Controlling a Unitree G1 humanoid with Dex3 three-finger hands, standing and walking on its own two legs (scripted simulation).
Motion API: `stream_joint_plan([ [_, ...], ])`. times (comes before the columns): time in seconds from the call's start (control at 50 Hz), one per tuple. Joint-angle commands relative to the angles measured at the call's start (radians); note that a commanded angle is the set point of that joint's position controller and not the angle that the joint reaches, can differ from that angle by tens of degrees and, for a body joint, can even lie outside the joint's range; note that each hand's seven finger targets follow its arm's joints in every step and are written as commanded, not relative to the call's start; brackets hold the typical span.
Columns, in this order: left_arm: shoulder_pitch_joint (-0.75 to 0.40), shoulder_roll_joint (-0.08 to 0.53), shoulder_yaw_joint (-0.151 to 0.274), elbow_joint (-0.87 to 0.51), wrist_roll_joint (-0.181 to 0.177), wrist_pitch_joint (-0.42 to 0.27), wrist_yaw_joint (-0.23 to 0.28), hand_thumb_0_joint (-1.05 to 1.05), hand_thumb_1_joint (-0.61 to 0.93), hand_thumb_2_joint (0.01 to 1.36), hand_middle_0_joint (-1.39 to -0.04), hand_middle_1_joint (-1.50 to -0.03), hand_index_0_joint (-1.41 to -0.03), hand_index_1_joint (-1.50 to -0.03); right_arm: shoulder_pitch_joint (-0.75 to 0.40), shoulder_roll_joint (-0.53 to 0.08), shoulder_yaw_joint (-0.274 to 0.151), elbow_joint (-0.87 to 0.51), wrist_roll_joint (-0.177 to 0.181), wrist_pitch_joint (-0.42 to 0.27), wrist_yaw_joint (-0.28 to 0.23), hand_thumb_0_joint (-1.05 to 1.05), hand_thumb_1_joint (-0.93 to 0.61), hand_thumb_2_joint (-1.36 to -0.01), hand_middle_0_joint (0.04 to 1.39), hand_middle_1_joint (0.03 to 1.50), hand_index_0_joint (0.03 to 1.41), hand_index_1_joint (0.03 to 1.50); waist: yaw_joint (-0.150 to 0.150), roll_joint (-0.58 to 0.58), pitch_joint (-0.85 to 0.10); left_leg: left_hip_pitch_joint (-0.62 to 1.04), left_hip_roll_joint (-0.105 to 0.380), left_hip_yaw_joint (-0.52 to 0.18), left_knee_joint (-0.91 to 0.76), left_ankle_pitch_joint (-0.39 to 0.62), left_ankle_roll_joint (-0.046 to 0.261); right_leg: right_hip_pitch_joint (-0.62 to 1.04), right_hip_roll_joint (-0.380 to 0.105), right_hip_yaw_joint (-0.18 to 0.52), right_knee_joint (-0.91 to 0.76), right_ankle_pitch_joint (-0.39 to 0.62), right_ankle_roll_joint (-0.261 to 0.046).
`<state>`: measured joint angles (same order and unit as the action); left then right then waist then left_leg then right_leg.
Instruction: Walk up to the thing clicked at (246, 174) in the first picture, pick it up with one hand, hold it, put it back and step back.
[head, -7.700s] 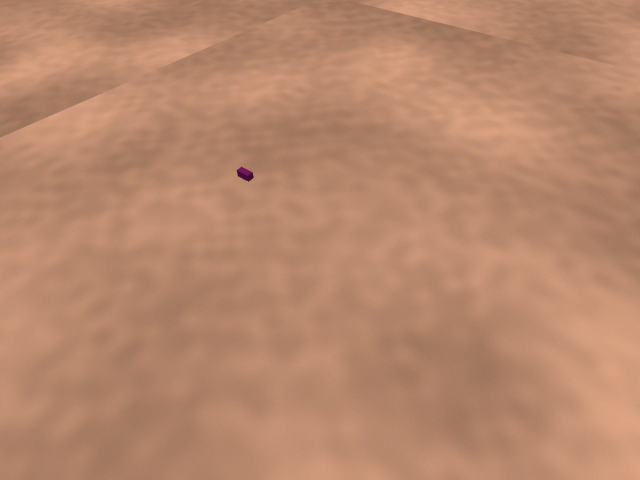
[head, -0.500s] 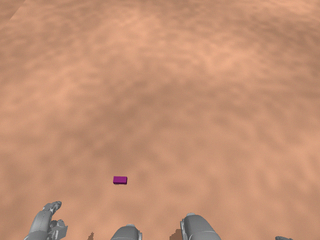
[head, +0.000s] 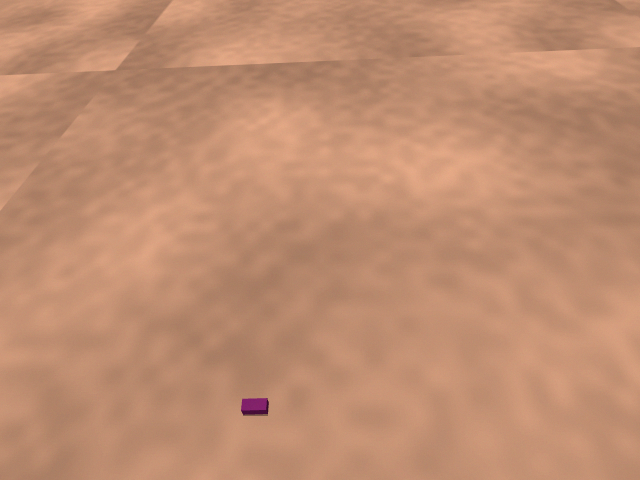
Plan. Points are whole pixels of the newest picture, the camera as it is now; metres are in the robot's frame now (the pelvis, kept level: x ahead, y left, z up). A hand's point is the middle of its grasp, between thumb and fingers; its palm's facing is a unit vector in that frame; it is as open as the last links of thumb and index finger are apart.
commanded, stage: walk up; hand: left
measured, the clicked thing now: (255, 406) +0.49 +0.26 -0.74
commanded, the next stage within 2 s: stand in 0.76 s
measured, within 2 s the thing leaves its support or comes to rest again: neither
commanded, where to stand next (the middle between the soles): +0.08 -0.02 m, yaw +2 degrees
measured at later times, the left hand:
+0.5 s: hand out of the picture +0.10 +0.25 -0.14, palm faces +0.02 -0.93 -0.37, open 7.4 cm
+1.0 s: hand out of the picture +0.09 +0.24 -0.13, palm faces +0.05 -0.94 -0.33, open 7.4 cm
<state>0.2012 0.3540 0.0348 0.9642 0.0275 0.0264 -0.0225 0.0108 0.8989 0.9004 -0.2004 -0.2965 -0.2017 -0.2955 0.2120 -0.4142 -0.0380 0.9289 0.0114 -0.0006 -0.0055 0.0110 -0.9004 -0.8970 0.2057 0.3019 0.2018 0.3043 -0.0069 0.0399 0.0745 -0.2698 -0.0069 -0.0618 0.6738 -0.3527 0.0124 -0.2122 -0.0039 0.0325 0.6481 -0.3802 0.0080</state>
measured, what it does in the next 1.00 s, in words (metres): stands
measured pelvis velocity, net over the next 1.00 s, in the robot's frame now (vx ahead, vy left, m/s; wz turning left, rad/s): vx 0.00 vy -0.01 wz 0.05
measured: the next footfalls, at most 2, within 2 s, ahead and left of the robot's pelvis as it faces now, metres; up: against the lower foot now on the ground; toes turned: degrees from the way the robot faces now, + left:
none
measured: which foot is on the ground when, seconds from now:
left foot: down 0.00-1.00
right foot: down 0.00-1.00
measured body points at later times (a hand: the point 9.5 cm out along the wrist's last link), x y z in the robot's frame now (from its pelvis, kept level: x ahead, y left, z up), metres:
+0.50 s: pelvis +0.02 -0.02 +0.01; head +0.03 -0.02 +0.46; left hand +0.10 +0.30 -0.11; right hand +0.09 -0.34 -0.11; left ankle +0.01 +0.13 -0.72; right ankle +0.00 -0.13 -0.72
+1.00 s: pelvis +0.00 -0.01 +0.02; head +0.02 -0.01 +0.47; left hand +0.08 +0.29 -0.11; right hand +0.13 -0.30 -0.11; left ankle +0.01 +0.13 -0.72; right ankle +0.00 -0.13 -0.72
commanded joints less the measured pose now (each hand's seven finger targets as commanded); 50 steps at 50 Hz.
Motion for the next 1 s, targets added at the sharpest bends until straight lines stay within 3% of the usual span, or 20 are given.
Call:
stream_joint_plan([
  [0.0,-0.117,0.226,0.051,-0.114,-0.009,-0.048,0.014,0.0,0.9,0.9,-0.2,-0.3,-0.2,-0.3,0.019,-0.188,-0.048,-0.047,-0.022,-0.051,-0.015,0.0,-0.9,-0.9,0.2,0.3,0.2,0.3,-0.015,-0.164,-0.123,0.185,0.076,-0.124,-0.217,0.191,0.054,-0.094,-0.112,0.122,-0.129,0.197,-0.075],
  [0.04,-0.075,0.198,0.048,-0.095,-0.017,-0.05,0.013,0.0,0.9,0.9,-0.2,-0.3,-0.2,-0.3,-0.001,-0.268,-0.062,-0.043,-0.026,-0.061,-0.006,0.0,-0.9,-0.9,0.2,0.3,0.2,0.3,0.017,-0.015,-0.121,0.147,0.232,-0.368,-0.292,0.039,0.165,-0.115,-0.002,0.018,-0.015,-0.087,-0.043],
  [0.06,-0.066,0.211,0.052,-0.072,-0.01,-0.054,0.02,0.0,0.9,0.9,-0.2,-0.3,-0.2,-0.3,-0.029,-0.274,-0.066,-0.04,-0.026,-0.058,0.001,0.0,-0.9,-0.9,0.2,0.3,0.2,0.3,0.027,0.005,-0.094,0.078,0.255,-0.384,-0.309,-0.018,0.181,-0.061,-0.013,0.0,-0.036,-0.116,-0.048],
  [0.12,-0.039,0.237,0.061,-0.059,-0.006,-0.075,0.019,0.0,0.9,0.9,-0.2,-0.3,-0.2,-0.3,-0.072,-0.201,-0.032,-0.053,-0.021,-0.05,0.007,0.0,-0.9,-0.9,0.2,0.3,0.2,0.3,0.048,-0.021,-0.064,-0.051,0.092,-0.14,-0.187,0.079,0.077,0.062,-0.068,0.12,-0.228,-0.014,-0.091],
  [0.16,-0.024,0.294,0.074,-0.049,-0.006,-0.08,0.022,0.0,0.9,0.9,-0.2,-0.3,-0.2,-0.3,-0.082,-0.157,-0.023,-0.045,-0.023,-0.047,0.008,0.0,-0.9,-0.9,0.2,0.3,0.2,0.3,0.049,-0.088,-0.015,-0.191,-0.027,-0.01,-0.017,-0.007,0.014,0.124,-0.221,0.324,-0.338,-0.07,-0.177],
  [0.18,-0.054,0.31,0.076,-0.054,-0.005,-0.079,0.022,0.0,0.9,0.9,-0.2,-0.3,-0.2,-0.3,-0.047,-0.162,-0.024,-0.03,-0.024,-0.047,0.006,0.0,-0.9,-0.9,0.2,0.3,0.2,0.3,0.03,-0.095,0.002,-0.173,-0.015,0.008,-0.012,-0.077,0.011,0.087,-0.287,0.354,-0.347,-0.075,-0.219],
  [0.2,-0.089,0.308,0.074,-0.066,-0.006,-0.077,0.022,0.0,0.9,0.9,-0.2,-0.3,-0.2,-0.3,-0.02,-0.166,-0.026,-0.018,-0.026,-0.052,0.005,0.0,-0.9,-0.9,0.2,0.3,0.2,0.3,0.012,-0.1,0.016,-0.11,0.006,0.013,-0.047,-0.075,0.017,0.027,-0.292,0.327,-0.327,-0.026,-0.221],
  [0.24,-0.146,0.264,0.061,-0.081,-0.013,-0.069,0.02,0.0,0.9,0.9,-0.2,-0.3,-0.2,-0.3,0.036,-0.158,-0.027,0.006,-0.024,-0.068,0.003,0.0,-0.9,-0.9,0.2,0.3,0.2,0.3,-0.021,-0.111,-0.001,0.03,0.022,-0.022,-0.183,0.125,0.028,-0.036,-0.199,0.18,-0.248,0.163,-0.15],
  [0.28,-0.176,0.22,0.05,-0.087,-0.019,-0.063,0.016,0.0,0.9,0.9,-0.2,-0.3,-0.2,-0.3,0.067,-0.213,-0.046,0.012,-0.025,-0.083,0.0,0.0,-0.9,-0.9,0.2,0.3,0.2,0.3,-0.027,-0.037,-0.006,0.125,0.142,-0.255,-0.283,0.257,0.104,-0.147,-0.037,0.018,-0.042,0.211,-0.058],
  [0.3,-0.152,0.209,0.051,-0.084,-0.018,-0.059,0.017,0.0,0.9,0.9,-0.2,-0.3,-0.2,-0.3,0.076,-0.256,-0.053,0.006,-0.028,-0.083,0.0,0.0,-0.9,-0.9,0.2,0.3,0.2,0.3,-0.016,0.01,-0.018,0.141,0.254,-0.403,-0.319,0.212,0.188,-0.184,0.018,-0.023,0.056,0.018,-0.038],
  [0.32,-0.125,0.221,0.055,-0.073,-0.017,-0.057,0.021,0.0,0.9,0.9,-0.2,-0.3,-0.2,-0.3,0.061,-0.285,-0.061,0.001,-0.026,-0.083,0.001,0.0,-0.9,-0.9,0.2,0.3,0.2,0.3,-0.002,0.034,0.0,0.124,0.312,-0.448,-0.324,0.209,0.247,-0.185,0.014,-0.024,0.075,-0.124,-0.042],
  [0.36,-0.065,0.198,0.048,-0.048,-0.018,-0.07,0.02,0.0,0.9,0.9,-0.2,-0.3,-0.2,-0.3,-0.001,-0.247,-0.052,-0.02,-0.027,-0.075,0.002,0.0,-0.9,-0.9,0.2,0.3,0.2,0.3,0.036,0.04,-0.035,0.109,0.263,-0.34,-0.268,0.305,0.206,-0.096,-0.017,-0.003,-0.093,-0.075,-0.057],
  [0.4,-0.027,0.213,0.054,-0.025,-0.016,-0.08,0.022,0.0,0.9,0.9,-0.2,-0.3,-0.2,-0.3,-0.05,-0.191,-0.035,-0.037,-0.015,-0.067,-0.003,0.0,-0.9,-0.9,0.2,0.3,0.2,0.3,0.054,0.031,-0.099,0.02,0.142,-0.148,-0.134,0.465,0.09,0.099,-0.067,0.07,-0.212,0.236,-0.078],
  [0.44,-0.05,0.27,0.056,-0.025,-0.02,-0.08,0.026,0.0,0.9,0.9,-0.2,-0.3,-0.2,-0.3,-0.077,-0.143,-0.021,-0.041,-0.004,-0.057,-0.01,0.0,-0.9,-0.9,0.2,0.3,0.2,0.3,0.034,-0.022,-0.11,-0.045,0.012,-0.029,-0.04,0.287,0.002,0.143,-0.21,0.232,-0.265,0.444,-0.154],
  [0.48,-0.125,0.276,0.053,-0.046,-0.02,-0.073,0.025,0.0,0.9,0.9,-0.2,-0.3,-0.2,-0.3,-0.007,-0.144,-0.023,-0.007,-0.009,-0.052,-0.017,0.0,-0.9,-0.9,0.2,0.3,0.2,0.3,-0.007,-0.052,-0.107,0.026,0.028,-0.014,-0.097,0.193,-0.002,0.091,-0.247,0.209,-0.217,0.497,-0.187],
  [0.54,-0.128,0.242,0.039,-0.037,-0.027,-0.063,0.029,0.0,0.9,0.9,-0.2,-0.3,-0.2,-0.3,-0.032,-0.167,-0.029,0.004,-0.011,-0.061,-0.013,0.0,-0.9,-0.9,0.2,0.3,0.2,0.3,0.001,-0.08,-0.133,0.122,0.074,-0.066,-0.144,0.466,0.045,0.074,-0.126,0.054,-0.169,0.55,-0.087],
  [0.6,-0.113,0.244,0.044,-0.022,-0.028,-0.061,0.032,0.0,0.9,0.9,-0.2,-0.3,-0.2,-0.3,-0.036,-0.169,-0.025,0.006,-0.004,-0.055,-0.015,0.0,-0.9,-0.9,0.2,0.3,0.2,0.3,0.01,-0.133,-0.16,0.13,0.086,-0.049,-0.108,0.552,0.058,0.117,-0.114,0.039,-0.167,0.607,-0.065],
  [0.72,-0.17,0.238,0.042,-0.013,-0.026,-0.052,0.03,0.0,0.9,0.9,-0.2,-0.3,-0.2,-0.3,-0.08,-0.166,-0.019,0.032,-0.011,-0.042,-0.016,0.0,-0.9,-0.9,0.2,0.3,0.2,0.3,0.0,-0.082,-0.12,0.129,0.069,-0.054,-0.176,0.377,0.032,0.059,-0.14,0.065,-0.238,0.344,-0.089],
  [0.78,-0.169,0.204,0.023,0.033,-0.038,-0.05,0.032,0.0,0.9,0.9,-0.2,-0.3,-0.2,-0.3,-0.15,-0.172,-0.005,0.047,-0.023,-0.035,-0.011,0.0,-0.9,-0.9,0.2,0.3,0.2,0.3,0.014,0.002,-0.09,0.123,0.129,-0.114,-0.258,0.457,0.032,0.098,-0.092,0.05,-0.269,0.337,-0.039],
  [0.98,-0.183,0.207,0.016,0.112,-0.027,-0.058,0.024,0.0,0.9,0.9,-0.2,-0.3,-0.2,-0.3,-0.196,-0.157,0.005,0.1,-0.016,-0.039,-0.006,0.0,-0.9,-0.9,0.2,0.3,0.2,0.3,0.017,-0.02,-0.112,0.151,0.125,-0.097,-0.357,0.358,0.01,0.164,-0.109,0.047,-0.351,0.308,-0.026],
])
